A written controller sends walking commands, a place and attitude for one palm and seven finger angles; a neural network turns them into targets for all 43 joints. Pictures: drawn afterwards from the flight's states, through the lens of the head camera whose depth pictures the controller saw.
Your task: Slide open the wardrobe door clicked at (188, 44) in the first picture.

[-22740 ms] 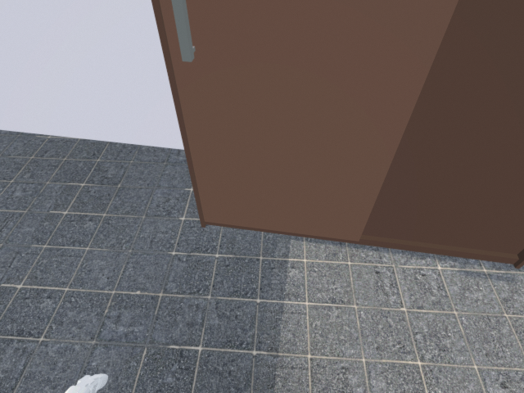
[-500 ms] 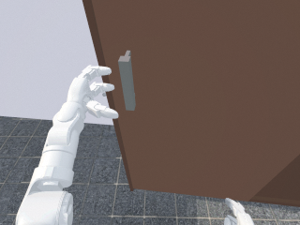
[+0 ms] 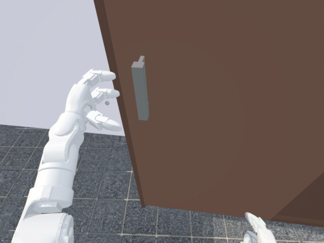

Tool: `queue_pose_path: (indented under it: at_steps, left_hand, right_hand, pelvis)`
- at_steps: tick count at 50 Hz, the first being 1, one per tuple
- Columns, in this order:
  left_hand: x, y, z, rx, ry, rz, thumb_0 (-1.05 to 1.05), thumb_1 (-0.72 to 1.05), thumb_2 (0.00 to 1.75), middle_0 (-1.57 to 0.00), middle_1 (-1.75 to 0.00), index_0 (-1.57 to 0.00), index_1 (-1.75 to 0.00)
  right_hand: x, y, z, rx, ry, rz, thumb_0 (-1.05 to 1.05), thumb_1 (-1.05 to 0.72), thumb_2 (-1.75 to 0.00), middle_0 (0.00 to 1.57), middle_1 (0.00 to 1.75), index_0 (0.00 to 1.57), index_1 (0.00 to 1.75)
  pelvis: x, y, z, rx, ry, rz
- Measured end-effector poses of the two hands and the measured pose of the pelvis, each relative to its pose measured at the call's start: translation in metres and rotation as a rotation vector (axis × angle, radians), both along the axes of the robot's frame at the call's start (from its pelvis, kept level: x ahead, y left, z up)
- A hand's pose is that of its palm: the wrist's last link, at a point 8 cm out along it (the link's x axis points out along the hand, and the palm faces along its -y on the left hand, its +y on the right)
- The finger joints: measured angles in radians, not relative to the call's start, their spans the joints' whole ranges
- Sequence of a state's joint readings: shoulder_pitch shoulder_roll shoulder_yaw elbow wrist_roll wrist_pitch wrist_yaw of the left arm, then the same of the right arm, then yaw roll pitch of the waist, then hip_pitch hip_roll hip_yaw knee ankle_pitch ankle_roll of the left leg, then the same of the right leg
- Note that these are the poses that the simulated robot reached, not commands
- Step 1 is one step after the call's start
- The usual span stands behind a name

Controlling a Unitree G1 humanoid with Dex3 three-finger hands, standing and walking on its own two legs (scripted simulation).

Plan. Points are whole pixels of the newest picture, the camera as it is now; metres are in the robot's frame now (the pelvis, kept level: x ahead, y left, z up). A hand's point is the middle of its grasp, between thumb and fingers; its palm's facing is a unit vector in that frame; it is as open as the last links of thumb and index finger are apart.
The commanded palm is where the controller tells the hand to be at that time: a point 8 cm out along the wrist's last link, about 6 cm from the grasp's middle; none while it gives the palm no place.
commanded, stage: move the hooked fingers beside the handle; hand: left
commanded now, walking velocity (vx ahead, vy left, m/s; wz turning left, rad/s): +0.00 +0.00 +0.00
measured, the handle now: (143, 89) +0.46 +0.08 +0.16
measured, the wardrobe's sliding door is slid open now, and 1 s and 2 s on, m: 0.00 0.00 0.00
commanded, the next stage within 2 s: feel for the door with the fingertips in 1.94 s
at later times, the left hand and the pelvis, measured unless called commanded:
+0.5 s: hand (108, 107) +0.38 +0.16 +0.16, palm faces -0.03 -1.00 -0.01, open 14.0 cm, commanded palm +0.36 +0.20 +0.17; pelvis +0.00 +0.00 +0.00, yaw -1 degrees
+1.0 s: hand (108, 95) +0.39 +0.16 +0.19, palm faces -0.03 -1.00 -0.02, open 14.0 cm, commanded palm +0.37 +0.21 +0.17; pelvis +0.00 -0.01 +0.00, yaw +0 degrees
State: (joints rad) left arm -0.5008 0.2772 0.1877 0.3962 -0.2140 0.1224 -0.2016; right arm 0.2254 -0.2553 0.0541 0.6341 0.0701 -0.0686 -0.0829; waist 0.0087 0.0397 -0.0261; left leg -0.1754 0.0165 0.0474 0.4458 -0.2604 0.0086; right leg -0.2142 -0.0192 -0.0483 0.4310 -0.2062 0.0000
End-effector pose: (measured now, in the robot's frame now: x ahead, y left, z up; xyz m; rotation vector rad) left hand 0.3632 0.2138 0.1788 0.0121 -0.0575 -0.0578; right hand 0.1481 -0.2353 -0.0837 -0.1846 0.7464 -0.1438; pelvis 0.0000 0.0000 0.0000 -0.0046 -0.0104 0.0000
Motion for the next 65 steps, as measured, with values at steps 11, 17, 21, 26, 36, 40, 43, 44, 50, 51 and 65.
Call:
queue_pose_path:
  at_steps: [11,17,21,26,36,40,43,44,50,51,65]
  left_hand:
    - [0.004,-0.002,-0.007,0.007,0.019,0.011,-0.01,-0.50,0.30,-0.30,-1.20,-0.30,-1.20]
    - [0.005,-0.008,0.004,-0.005,-0.016,-0.012,-0.01,-0.50,0.30,-0.30,-1.20,-0.30,-1.20]
    - [0.006,-0.004,-0.007,-0.010,0.050,0.001,-0.01,-0.50,0.30,-0.31,-1.20,-0.30,-1.20]
    - [-0.003,0.001,-0.013,0.008,0.044,0.025,-0.01,-0.50,0.30,-0.30,-1.20,-0.30,-1.20]
    - [0.001,-0.015,0.002,0.003,0.022,-0.018,-0.01,-0.50,0.30,-0.30,-1.20,-0.30,-1.20]
    - [0.007,-0.017,-0.016,0.001,0.110,0.000,-0.01,-0.50,0.30,-0.31,-1.20,-0.30,-1.20]
    - [0.009,-0.017,-0.017,0.003,0.086,0.015,-0.01,-0.50,0.30,-0.30,-1.20,-0.30,-1.20]
    - [0.009,-0.016,-0.014,0.003,0.060,0.018,-0.01,-0.50,0.30,-0.30,-1.20,-0.30,-1.20]
    - [0.012,-0.004,0.011,0.002,-0.043,0.026,-0.01,-0.50,0.30,-0.31,-1.20,-0.30,-1.20]
    - [0.013,0.000,0.010,0.001,-0.027,0.027,-0.01,-0.50,0.30,-0.31,-1.20,-0.30,-1.20]
    - [0.004,-0.007,-0.002,-0.003,-0.044,-0.012,-0.01,-0.50,0.30,-0.30,-1.20,-0.30,-1.20]
  right_hand:
    - [0.000,0.004,-0.001,0.007,0.000,0.002,0.01,-0.91,-0.90,0.20,0.30,0.20,0.30]
    - [-0.001,0.005,-0.003,0.013,0.014,0.006,0.01,-0.91,-0.90,0.20,0.30,0.20,0.30]
    - [-0.001,0.003,-0.004,0.018,0.020,-0.002,0.01,-0.91,-0.90,0.20,0.30,0.20,0.30]
    - [-0.001,0.000,-0.002,0.013,0.010,-0.006,0.01,-0.91,-0.90,0.20,0.30,0.20,0.30]
    - [0.008,0.002,-0.001,0.004,0.001,0.022,0.01,-0.91,-0.90,0.20,0.30,0.20,0.30]
    - [0.006,0.002,-0.001,0.014,0.003,0.012,0.01,-0.91,-0.90,0.20,0.30,0.20,0.30]
    - [0.002,0.001,-0.002,0.013,0.007,0.005,0.01,-0.91,-0.90,0.20,0.30,0.20,0.30]
    - [0.000,0.001,-0.003,0.011,0.010,0.004,0.01,-0.91,-0.90,0.20,0.30,0.20,0.30]
    - [-0.009,-0.004,-0.006,0.005,0.041,-0.008,0.01,-0.91,-0.90,0.20,0.30,0.20,0.30]
    - [-0.010,-0.005,-0.006,0.006,0.047,-0.010,0.01,-0.91,-0.90,0.20,0.30,0.20,0.30]
    - [-0.004,-0.007,-0.003,-0.021,0.027,-0.005,0.01,-0.91,-0.90,0.20,0.30,0.20,0.30]
  pelvis:
    - [0.000,0.001,0.000,0.001,0.007,-0.004]
    - [0.002,0.001,0.000,0.001,0.006,-0.002]
    - [0.003,0.000,0.000,0.002,0.010,-0.007]
    - [0.003,-0.001,0.000,0.002,0.006,-0.010]
    - [-0.002,-0.002,0.000,0.001,-0.001,0.011]
    - [-0.004,-0.003,-0.001,0.003,0.010,0.005]
    - [-0.004,-0.004,-0.001,0.004,0.013,-0.001]
    - [-0.003,-0.004,-0.001,0.004,0.012,-0.003]
    - [0.001,-0.007,0.000,0.001,0.008,-0.006]
    - [0.001,-0.007,0.000,0.001,0.009,-0.005]
    - [0.002,-0.002,-0.001,-0.001,0.011,0.002]
